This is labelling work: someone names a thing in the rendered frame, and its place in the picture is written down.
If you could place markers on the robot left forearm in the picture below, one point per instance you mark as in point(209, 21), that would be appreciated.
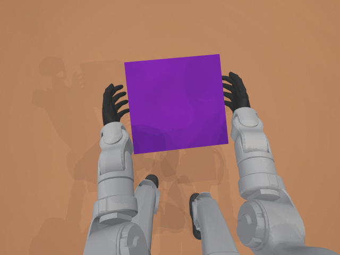
point(115, 191)

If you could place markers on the right robot hand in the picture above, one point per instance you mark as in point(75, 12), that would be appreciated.
point(238, 96)

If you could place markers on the carton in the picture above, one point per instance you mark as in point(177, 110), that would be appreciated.
point(176, 103)

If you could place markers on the left robot foot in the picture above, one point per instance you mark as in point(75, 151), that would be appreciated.
point(152, 178)

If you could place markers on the left robot hand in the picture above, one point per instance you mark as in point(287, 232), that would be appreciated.
point(109, 110)

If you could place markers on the robot left thigh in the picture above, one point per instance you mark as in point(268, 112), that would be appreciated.
point(147, 200)

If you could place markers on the right robot upper arm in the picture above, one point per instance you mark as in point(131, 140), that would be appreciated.
point(274, 228)

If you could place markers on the robot right forearm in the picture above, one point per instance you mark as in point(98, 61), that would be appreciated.
point(257, 171)

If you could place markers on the left robot upper arm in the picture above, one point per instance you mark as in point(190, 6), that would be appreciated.
point(122, 239)

